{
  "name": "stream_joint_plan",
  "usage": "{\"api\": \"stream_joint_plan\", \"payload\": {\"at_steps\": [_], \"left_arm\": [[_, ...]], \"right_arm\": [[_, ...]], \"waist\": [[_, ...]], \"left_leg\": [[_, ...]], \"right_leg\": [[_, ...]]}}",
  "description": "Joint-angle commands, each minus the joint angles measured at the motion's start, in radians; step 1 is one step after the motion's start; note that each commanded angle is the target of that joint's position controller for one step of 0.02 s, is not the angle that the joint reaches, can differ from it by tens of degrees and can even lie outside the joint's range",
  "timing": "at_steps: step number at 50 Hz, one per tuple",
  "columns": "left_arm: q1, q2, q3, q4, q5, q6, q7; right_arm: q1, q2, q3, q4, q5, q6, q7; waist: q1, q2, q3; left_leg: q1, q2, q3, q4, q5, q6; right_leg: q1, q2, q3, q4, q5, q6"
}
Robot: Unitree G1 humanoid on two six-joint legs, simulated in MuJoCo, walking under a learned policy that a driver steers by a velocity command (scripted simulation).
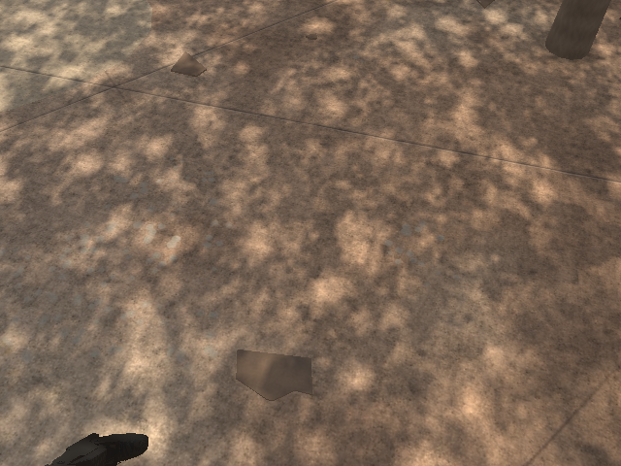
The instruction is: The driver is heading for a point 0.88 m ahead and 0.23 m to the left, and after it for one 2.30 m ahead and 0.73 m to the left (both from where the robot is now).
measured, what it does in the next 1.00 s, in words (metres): walks ahead, turning left: right foot, then left foot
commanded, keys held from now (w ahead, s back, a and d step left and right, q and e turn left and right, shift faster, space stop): w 0.04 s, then w+q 0.96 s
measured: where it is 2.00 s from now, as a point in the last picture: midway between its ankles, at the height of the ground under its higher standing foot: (199, 331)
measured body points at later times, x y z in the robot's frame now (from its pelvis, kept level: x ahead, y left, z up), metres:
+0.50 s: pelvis +0.28 -0.04 +0.00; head +0.29 -0.03 +0.45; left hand +0.26 +0.24 -0.13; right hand +0.49 -0.27 -0.10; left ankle +0.43 +0.15 -0.68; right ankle +0.21 -0.14 -0.74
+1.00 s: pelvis +0.55 +0.07 +0.00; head +0.57 +0.11 +0.45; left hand +0.62 +0.40 -0.09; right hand +0.75 -0.15 -0.09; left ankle +0.48 +0.13 -0.74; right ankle +0.80 -0.02 -0.68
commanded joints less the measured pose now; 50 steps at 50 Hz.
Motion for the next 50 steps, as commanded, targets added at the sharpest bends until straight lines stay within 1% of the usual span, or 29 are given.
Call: {"api": "stream_joint_plan", "payload": {"at_steps": [1, 3, 4, 5, 6, 7, 8, 9, 10, 11, 12, 14, 18, 23, 28, 31, 32, 33, 34, 35, 36, 37, 38, 39, 40, 42, 44, 47, 50], "left_arm": [[-0.153, 0.059, 0.005, -0.112, -0.006, -0.023, -0.014], [-0.13, 0.091, 0.016, -0.112, -0.002, -0.027, -0.015], [-0.066, 0.116, 0.029, -0.099, 0.002, -0.028, -0.01], [0.082, 0.154, 0.052, -0.057, 0.002, -0.026, 0.0], [0.277, 0.2, 0.071, -0.012, 0.006, -0.021, 0.015], [0.383, 0.304, 0.092, 0.012, 0.032, -0.016, 0.019], [0.384, 0.218, 0.068, 0.015, 0.031, -0.015, 0.016], [0.299, 0.162, 0.048, 0.02, 0.022, -0.018, 0.017], [0.224, 0.135, 0.039, 0.02, 0.016, -0.02, 0.018], [0.169, 0.101, 0.031, 0.027, 0.022, -0.026, 0.014], [0.133, 0.08, 0.028, 0.032, 0.033, -0.037, 0.012], [0.102, 0.065, 0.031, 0.054, 0.036, -0.054, 0.009], [0.12, 0.103, 0.044, 0.1, 0.04, -0.067, 0.018], [0.173, 0.156, 0.052, 0.129, 0.033, -0.048, 0.038], [0.259, 0.19, 0.063, 0.165, 0.011, -0.004, 0.043], [0.233, 0.232, 0.073, 0.154, 0.004, 0.021, 0.052], [0.223, 0.241, 0.075, 0.148, 0.003, 0.03, 0.056], [0.208, 0.229, 0.067, 0.139, 0.001, 0.031, 0.06], [0.256, 0.135, 0.037, 0.107, 0.032, 0.019, 0.057], [0.284, 0.066, 0.006, 0.06, 0.032, -0.022, 0.041], [0.156, 0.167, 0.03, 0.04, -0.003, -0.055, 0.026], [0.106, 0.169, 0.028, 0.016, -0.023, -0.072, 0.02], [0.109, 0.152, 0.025, 0.026, -0.004, -0.077, 0.028], [0.12, 0.164, 0.033, 0.037, 0.018, -0.07, 0.033], [0.14, 0.165, 0.037, 0.04, 0.024, -0.057, 0.031], [0.155, 0.142, 0.034, 0.037, 0.038, -0.035, 0.031], [0.099, 0.118, 0.025, 0.016, 0.043, -0.024, 0.035], [-0.024, 0.089, 0.01, -0.016, 0.038, -0.027, 0.031], [-0.105, 0.096, 0.009, -0.042, 0.022, -0.037, 0.019]], "right_arm": [[0.014, -0.192, -0.046, -0.031, 0.012, -0.005, -0.007], [0.006, -0.205, -0.053, -0.03, 0.013, 0.001, -0.007], [-0.004, -0.219, -0.058, -0.032, 0.011, 0.006, -0.007], [-0.019, -0.218, -0.057, -0.037, 0.007, 0.012, -0.007], [-0.035, -0.195, -0.046, -0.059, -0.006, 0.013, -0.009], [0.093, -0.05, -0.006, -0.088, -0.009, 0.001, -0.004], [0.088, -0.096, -0.016, -0.068, 0.018, -0.018, -0.001], [-0.029, -0.185, -0.047, -0.104, 0.05, -0.023, 0.0], [-0.093, -0.185, -0.048, -0.123, 0.05, -0.023, -0.005], [-0.115, -0.166, -0.05, -0.122, 0.032, -0.018, -0.01], [-0.089, -0.145, -0.055, -0.112, 0.024, -0.004, -0.012], [-0.055, -0.102, -0.052, -0.097, 0.026, 0.024, -0.01], [-0.149, -0.1, -0.057, -0.15, 0.015, 0.041, -0.013], [-0.32, -0.074, -0.039, -0.214, 0.01, 0.019, 0.026], [-0.453, -0.075, -0.031, -0.307, 0.013, 0.018, 0.06], [-0.378, -0.128, -0.058, -0.326, 0.015, 0.026, 0.068], [-0.265, -0.168, -0.081, -0.306, 0.018, 0.03, 0.064], [-0.093, -0.227, -0.116, -0.265, 0.019, 0.035, 0.049], [0.001, -0.328, -0.145, -0.243, 0.02, 0.046, 0.025], [-0.046, -0.366, -0.14, -0.284, 0.015, 0.029, 0.03], [-0.042, -0.267, -0.112, -0.288, 0.006, 0.016, 0.038], [-0.078, -0.229, -0.101, -0.284, 0.002, 0.006, 0.038], [-0.15, -0.205, -0.094, -0.29, 0.006, 0.002, 0.037], [-0.205, -0.17, -0.083, -0.306, 0.002, 0.0, 0.034], [-0.23, -0.161, -0.077, -0.321, -0.008, -0.001, 0.029], [-0.23, -0.177, -0.082, -0.321, -0.002, -0.005, 0.02], [-0.206, -0.203, -0.089, -0.312, 0.002, -0.005, 0.006], [-0.168, -0.214, -0.093, -0.297, 0.008, 0.005, -0.009], [-0.119, -0.227, -0.097, -0.276, 0.012, 0.012, -0.012]], "waist": [[0.023, 0.134, 0.113], [0.061, 0.136, 0.084], [0.105, 0.147, 0.033], [0.187, 0.141, -0.062], [0.274, 0.113, -0.202], [0.225, -0.155, -0.394], [0.236, -0.208, -0.443], [0.222, -0.146, -0.234], [0.189, -0.093, -0.126], [0.155, -0.047, -0.068], [0.116, -0.073, -0.05], [0.085, -0.067, -0.033], [0.085, -0.022, 0.034], [0.15, 0.021, 0.069], [0.191, 0.024, 0.093], [0.117, -0.039, -0.007], [0.051, -0.048, -0.074], [-0.044, -0.02, -0.161], [-0.031, 0.167, -0.251], [0.048, 0.285, -0.391], [-0.022, 0.148, -0.364], [0.0, 0.116, -0.226], [0.056, 0.02, -0.143], [0.091, 0.026, -0.103], [0.117, 0.051, -0.09], [0.133, 0.05, -0.08], [0.123, 0.055, -0.05], [0.076, 0.093, -0.026], [0.04, 0.119, -0.021]], "left_leg": [[-0.086, 0.264, -0.123, -0.066, 0.301, 0.145], [-0.041, 0.281, -0.122, 0.006, 0.489, 0.126], [-0.034, 0.274, -0.115, 0.094, 0.676, 0.115], [-0.073, 0.234, -0.087, 0.265, 0.809, 0.092], [-0.255, 0.189, -0.072, 0.515, 0.663, 0.059], [-0.635, 0.02, -0.025, 0.93, 0.1, -0.01], [-0.73, -0.013, -0.166, 1.089, -0.257, -0.005], [-0.812, 0.042, -0.161, 1.142, -0.192, 0.003], [-0.804, 0.092, -0.124, 1.114, -0.102, 0.009], [-0.762, 0.124, -0.12, 1.066, -0.035, 0.007], [-0.694, 0.155, -0.13, 1.026, 0.016, 0.004], [-0.637, 0.167, -0.123, 1.011, 0.05, -0.005], [-0.75, 0.17, -0.149, 0.885, 0.193, -0.024], [-0.755, 0.149, -0.055, 0.586, 0.386, -0.02], [-0.826, 0.124, 0.014, 0.454, 0.281, 0.022], [-0.644, 0.025, 0.101, 0.449, 0.13, 0.078], [-0.494, -0.021, 0.118, 0.436, 0.105, 0.107], [-0.225, -0.05, 0.092, 0.364, 0.161, 0.15], [0.108, 0.155, -0.254, 0.346, 0.131, 0.242], [0.321, 0.363, -0.843, 0.168, -0.022, 0.433], [0.311, 0.348, -0.792, 0.101, -0.037, 0.376], [0.182, 0.314, -0.632, 0.099, 0.028, 0.331], [0.026, 0.263, -0.513, 0.098, 0.137, 0.292], [-0.083, 0.226, -0.43, 0.085, 0.246, 0.271], [-0.157, 0.206, -0.398, 0.063, 0.306, 0.268], [-0.238, 0.186, -0.346, 0.039, 0.41, 0.28], [-0.295, 0.158, -0.29, 0.027, 0.43, 0.271], [-0.341, 0.099, -0.237, 0.042, 0.324, 0.216], [-0.344, 0.11, -0.277, 0.063, 0.222, 0.186]], "right_leg": [[0.012, 0.021, -0.01, -0.076, 0.031, -0.025], [0.085, 0.041, -0.012, -0.104, -0.018, -0.058], [0.187, 0.068, -0.027, -0.11, -0.044, -0.078], [0.387, 0.093, -0.045, -0.126, -0.043, -0.107], [0.701, -0.002, 0.048, -0.085, -0.065, -0.149], [1.087, -0.294, 0.501, -0.142, -0.31, -0.284], [1.028, -0.359, 0.769, -0.338, -0.496, -0.3], [0.869, -0.322, 0.616, -0.372, -0.533, -0.241], [0.718, -0.289, 0.467, -0.391, -0.426, -0.215], [0.593, -0.244, 0.354, -0.421, -0.309, -0.198], [0.511, -0.205, 0.254, -0.451, -0.229, -0.181], [0.428, -0.178, 0.144, -0.499, -0.141, -0.188], [0.423, -0.177, 0.01, -0.54, -0.028, -0.201], [0.505, -0.17, -0.121, -0.547, 0.051, -0.183], [0.715, -0.224, -0.174, -0.455, 0.198, -0.164], [0.759, -0.221, -0.218, -0.241, 0.68, -0.13], [0.728, -0.206, -0.231, -0.075, 0.772, -0.114], [0.595, -0.166, -0.249, 0.162, 0.682, -0.077], [0.249, -0.077, -0.249, 0.508, 0.103, -0.024], [-0.071, 0.13, -0.033, 0.787, -0.583, 0.012], [-0.18, 0.068, 0.111, 0.813, -0.529, -0.011], [-0.207, 0.027, 0.097, 0.748, -0.44, -0.034], [-0.158, -0.019, 0.092, 0.645, -0.37, -0.035], [-0.092, -0.048, 0.091, 0.562, -0.327, -0.026], [-0.034, -0.059, 0.094, 0.534, -0.298, -0.015], [0.001, -0.054, 0.072, 0.463, -0.265, 0.024], [-0.008, -0.039, 0.055, 0.342, -0.182, 0.058], [0.044, 0.008, 0.045, 0.084, 0.024, 0.072], [0.114, 0.049, 0.047, -0.053, 0.122, 0.066]]}}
